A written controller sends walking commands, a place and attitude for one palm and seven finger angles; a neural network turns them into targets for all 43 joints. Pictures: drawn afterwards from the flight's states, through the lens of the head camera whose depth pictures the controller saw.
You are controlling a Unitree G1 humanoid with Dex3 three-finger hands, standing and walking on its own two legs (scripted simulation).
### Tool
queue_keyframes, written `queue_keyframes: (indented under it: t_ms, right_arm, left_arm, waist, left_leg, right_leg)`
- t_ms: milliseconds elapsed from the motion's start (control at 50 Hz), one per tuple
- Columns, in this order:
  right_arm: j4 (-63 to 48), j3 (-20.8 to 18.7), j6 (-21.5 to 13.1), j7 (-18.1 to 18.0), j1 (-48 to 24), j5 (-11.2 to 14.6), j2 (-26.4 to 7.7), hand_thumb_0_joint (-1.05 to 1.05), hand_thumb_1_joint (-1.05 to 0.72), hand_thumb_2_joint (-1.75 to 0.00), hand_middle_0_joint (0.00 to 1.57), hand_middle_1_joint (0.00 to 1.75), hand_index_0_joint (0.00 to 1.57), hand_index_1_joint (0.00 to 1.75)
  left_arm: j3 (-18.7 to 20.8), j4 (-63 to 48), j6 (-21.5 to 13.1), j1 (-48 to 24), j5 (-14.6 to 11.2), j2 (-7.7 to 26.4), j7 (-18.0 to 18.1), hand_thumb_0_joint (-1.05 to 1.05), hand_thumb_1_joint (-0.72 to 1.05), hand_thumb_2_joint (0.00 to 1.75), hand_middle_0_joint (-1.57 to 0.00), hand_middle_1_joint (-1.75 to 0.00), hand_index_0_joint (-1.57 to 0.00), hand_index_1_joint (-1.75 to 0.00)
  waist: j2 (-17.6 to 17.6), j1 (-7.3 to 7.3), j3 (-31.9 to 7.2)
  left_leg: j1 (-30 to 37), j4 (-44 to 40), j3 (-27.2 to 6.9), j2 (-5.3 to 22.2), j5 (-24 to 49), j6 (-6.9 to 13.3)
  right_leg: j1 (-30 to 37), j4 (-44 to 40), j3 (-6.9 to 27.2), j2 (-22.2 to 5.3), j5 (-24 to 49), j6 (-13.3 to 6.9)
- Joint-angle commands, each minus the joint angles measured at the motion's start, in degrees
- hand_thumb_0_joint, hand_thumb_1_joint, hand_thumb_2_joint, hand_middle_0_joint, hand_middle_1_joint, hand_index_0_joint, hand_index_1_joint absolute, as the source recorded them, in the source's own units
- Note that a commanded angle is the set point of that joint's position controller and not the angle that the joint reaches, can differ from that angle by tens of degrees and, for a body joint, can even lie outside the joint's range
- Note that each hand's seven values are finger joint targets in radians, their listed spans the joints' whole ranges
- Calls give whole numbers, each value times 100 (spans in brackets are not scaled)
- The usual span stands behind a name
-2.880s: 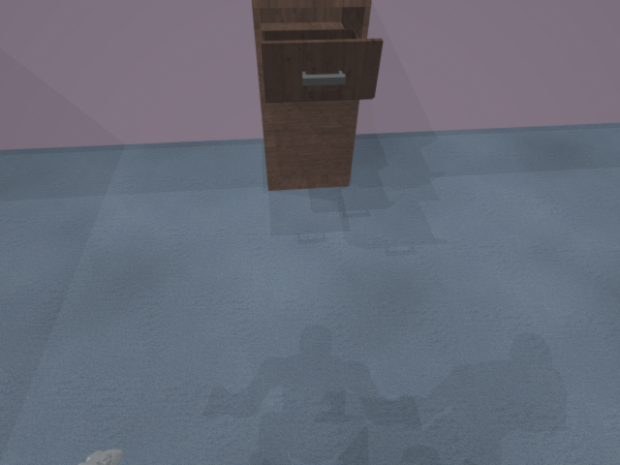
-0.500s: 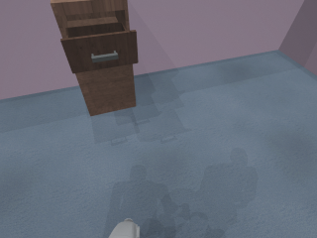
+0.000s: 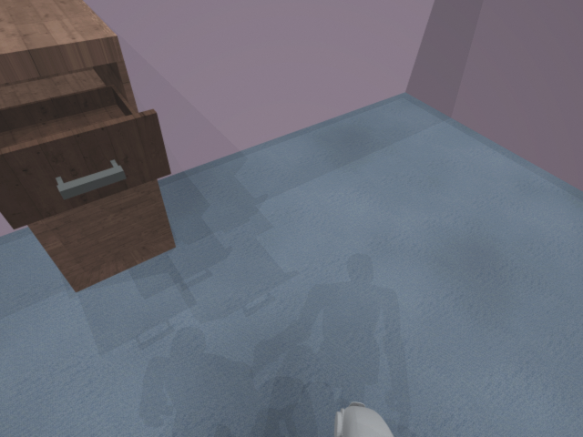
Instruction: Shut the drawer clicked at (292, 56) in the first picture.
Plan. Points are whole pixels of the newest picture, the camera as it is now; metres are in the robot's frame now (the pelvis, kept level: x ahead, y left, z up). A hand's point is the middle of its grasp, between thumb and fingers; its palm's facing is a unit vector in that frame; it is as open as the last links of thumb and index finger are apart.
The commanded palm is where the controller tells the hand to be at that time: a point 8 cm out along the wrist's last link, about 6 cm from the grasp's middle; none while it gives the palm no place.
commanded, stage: walk to a spot facing it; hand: left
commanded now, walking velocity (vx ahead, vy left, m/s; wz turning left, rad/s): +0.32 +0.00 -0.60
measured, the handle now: (90, 176) +0.62 +0.47 -0.05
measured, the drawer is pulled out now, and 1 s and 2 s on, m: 0.29 0.29 0.29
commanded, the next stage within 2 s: turn to face it in 0.36 s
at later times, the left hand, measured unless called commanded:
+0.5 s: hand (236, 351) +0.30 +0.11 -0.17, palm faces -0.22 -0.94 -0.25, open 7.3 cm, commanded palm none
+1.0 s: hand (227, 326) +0.36 +0.14 -0.19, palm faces +0.01 -0.99 -0.17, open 7.4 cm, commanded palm none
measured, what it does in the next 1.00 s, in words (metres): walks ahead: right foot, then left foot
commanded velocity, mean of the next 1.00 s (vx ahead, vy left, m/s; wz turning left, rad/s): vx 0.12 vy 0.00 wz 0.11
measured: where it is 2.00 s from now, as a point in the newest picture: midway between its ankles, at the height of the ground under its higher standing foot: outside the picture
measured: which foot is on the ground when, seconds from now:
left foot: down 0.00-0.28, up 0.30-0.80, down 0.82-1.00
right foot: up 0.00-0.26, down 0.28-0.84, up 0.86-1.00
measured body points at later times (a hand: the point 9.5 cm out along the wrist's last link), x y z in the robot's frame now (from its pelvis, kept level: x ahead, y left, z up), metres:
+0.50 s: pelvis +0.20 -0.07 -0.01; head +0.21 -0.09 +0.44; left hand +0.31 +0.16 -0.15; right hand +0.20 -0.32 -0.16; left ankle +0.25 +0.10 -0.64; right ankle +0.21 -0.11 -0.74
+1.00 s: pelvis +0.32 -0.04 -0.01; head +0.35 -0.02 +0.44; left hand +0.36 +0.19 -0.17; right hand +0.36 -0.29 -0.14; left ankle +0.35 +0.02 -0.74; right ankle +0.27 -0.19 -0.66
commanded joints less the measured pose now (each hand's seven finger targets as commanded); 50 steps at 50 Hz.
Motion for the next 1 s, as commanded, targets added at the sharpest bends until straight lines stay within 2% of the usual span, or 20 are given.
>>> queue_keyframes:
  t_ms: [0,100,140,180,220,240,260,280,300,340,400,540,680,760,780,800,820,840,900,980]
  right_arm:
    - [-161,-87,-80,-45,636,-25,-629,0,-90,-90,20,30,20,30]
    - [-50,-87,16,-47,881,-82,-676,0,-90,-90,20,30,20,30]
    - [-98,-115,36,-58,811,-86,-763,0,-90,-90,20,30,20,30]
    - [-215,-180,49,-46,575,-68,-989,0,-90,-90,20,30,20,30]
    - [-439,-211,82,14,221,-12,-1139,0,-90,-90,20,30,20,30]
    - [-620,-168,93,85,245,87,-862,0,-90,-90,20,30,20,30]
    - [-852,-128,74,59,74,121,-534,0,-90,-90,20,30,20,30]
    - [-927,-176,93,31,-354,102,-637,0,-90,-90,20,30,20,30]
    - [-971,-214,112,55,-561,55,-631,0,-90,-90,20,30,20,30]
    - [-863,-175,247,49,-563,-16,-521,0,-90,-90,20,30,20,30]
    - [-727,-170,393,50,-176,-54,-387,0,-90,-90,20,30,20,30]
    - [-800,-54,450,101,-963,-31,-327,0,-90,-90,20,30,20,30]
    - [-921,19,468,130,-1920,31,-395,0,-90,-90,20,30,20,30]
    - [-787,-50,492,117,-1310,-24,-589,0,-90,-90,20,30,20,30]
    - [-710,-113,476,109,-828,-49,-800,0,-90,-90,20,30,20,30]
    - [-720,-224,456,89,-384,-99,-1310,0,-90,-90,20,30,20,30]
    - [-657,-226,499,59,-182,-12,-1447,0,-90,-90,20,30,20,30]
    - [-611,-217,527,20,-331,9,-1347,0,-90,-90,20,30,20,30]
    - [-921,-171,487,-9,-1164,5,-1046,0,-90,-90,20,30,20,30]
    - [-1011,-262,469,10,-1204,7,-1124,0,-90,-90,20,30,20,30]
  left_arm:
    - [-104,-558,-76,-734,-12,2,-102,0,90,90,-20,-30,-20,-30]
    - [-151,-785,-139,-1294,-41,-76,-112,0,90,90,-20,-30,-20,-30]
    - [-138,-774,-179,-1089,-40,-58,-106,0,90,90,-20,-30,-20,-30]
    - [-73,-607,-237,-414,-33,105,-76,0,90,90,-20,-30,-20,-30]
    - [62,-250,-347,901,-5,507,-30,0,90,90,-20,-30,-20,-30]
    - [200,-141,-409,1508,-16,1094,20,0,90,90,-20,-30,-20,-30]
    - [287,-129,-401,1720,-152,1554,95,0,90,90,-20,-30,-20,-30]
    - [322,-176,-351,1493,-227,1577,164,0,90,90,-20,-30,-20,-30]
    - [227,-301,-358,1047,-226,1206,196,0,90,90,-20,-30,-20,-30]
    - [66,-412,-449,456,-193,864,206,0,90,90,-20,-30,-20,-30]
    - [10,-388,-551,276,-84,733,243,0,90,90,-20,-30,-20,-30]
    - [-159,-66,-614,901,-113,362,261,0,90,90,-20,-30,-20,-30]
    - [-219,95,-463,1186,-75,456,374,0,90,90,-20,-30,-20,-30]
    - [-120,54,-374,1081,-106,671,408,0,90,90,-20,-30,-20,-30]
    - [-100,16,-352,1037,-143,673,406,0,90,90,-20,-30,-20,-30]
    - [-101,-140,-331,1083,-230,495,392,0,90,90,-20,-30,-20,-30]
    - [-157,-363,-333,916,-217,360,423,0,90,90,-20,-30,-20,-30]
    - [-112,-351,-245,684,-170,495,456,0,90,90,-20,-30,-20,-30]
    - [-7,-350,-116,361,-102,436,347,0,90,90,-20,-30,-20,-30]
    - [48,-329,7,440,-81,343,313,0,90,90,-20,-30,-20,-30]
  waist:
    - [695,-196,833]
    - [829,-357,1012]
    - [860,-217,797]
    - [996,99,245]
    - [904,762,-514]
    - [-95,980,-1203]
    - [-819,822,-1641]
    - [-201,773,-1216]
    - [131,602,-509]
    - [246,127,56]
    - [190,-251,92]
    - [-369,-65,-196]
    - [-504,253,198]
    - [-275,-47,-23]
    - [55,-270,-362]
    - [1452,-347,-711]
    - [1726,-297,-723]
    - [979,-253,-534]
    - [632,46,-84]
    - [866,87,-212]
  left_leg:
    - [371,-860,-812,1842,2598,283]
    - [664,-541,-371,1933,3583,291]
    - [781,-16,-90,1970,4893,268]
    - [888,985,93,1985,6236,186]
    - [-205,3052,254,1800,5525,-132]
    - [-1957,4874,153,1268,2002,-401]
    - [-3498,6686,-530,323,-1656,-697]
    - [-3800,6856,-1453,573,-1312,-540]
    - [-3690,6555,-1604,830,-585,-518]
    - [-3164,5930,-1784,1017,-131,-578]
    - [-2782,5235,-1749,911,17,-662]
    - [-3194,3995,-1680,659,588,-716]
    - [-2697,2406,-1435,310,88,-560]
    - [-1643,1267,-1280,43,625,-345]
    - [-775,876,-1632,341,2179,-148]
    - [293,781,-3265,1669,4735,565]
    - [319,465,-4193,2476,6474,1329]
    - [14,299,-3975,2343,5345,1379]
    - [-984,-107,-3327,1578,3039,811]
    - [-1272,-335,-3126,1112,1923,592]
  right_leg:
    - [-761,-863,-287,-53,-80,-62]
    - [-352,-1784,-654,207,-570,-315]
    - [155,-2094,-837,450,-857,-484]
    - [1049,-2301,-1030,753,-1183,-690]
    - [3278,-3008,-1030,874,-664,-855]
    - [5020,-3243,851,-410,-221,-1416]
    - [5710,-3896,3564,-1745,1190,-2090]
    - [5271,-4232,3213,-1775,1110,-2140]
    - [4258,-4401,2516,-1431,884,-1794]
    - [2619,-4697,1867,-1082,634,-1221]
    - [1940,-4784,1207,-693,960,-1250]
    - [2977,-4431,560,-369,2738,-983]
    - [3598,-4146,302,-833,3488,-866]
    - [3633,-2907,-127,-828,3760,-606]
    - [3174,-2014,-350,-657,3036,-355]
    - [1808,-653,-714,40,138,73]
    - [1101,557,-257,428,-3375,195]
    - [921,814,216,238,-3190,158]
    - [881,663,308,35,-2129,250]
    - [1074,231,241,131,-1565,350]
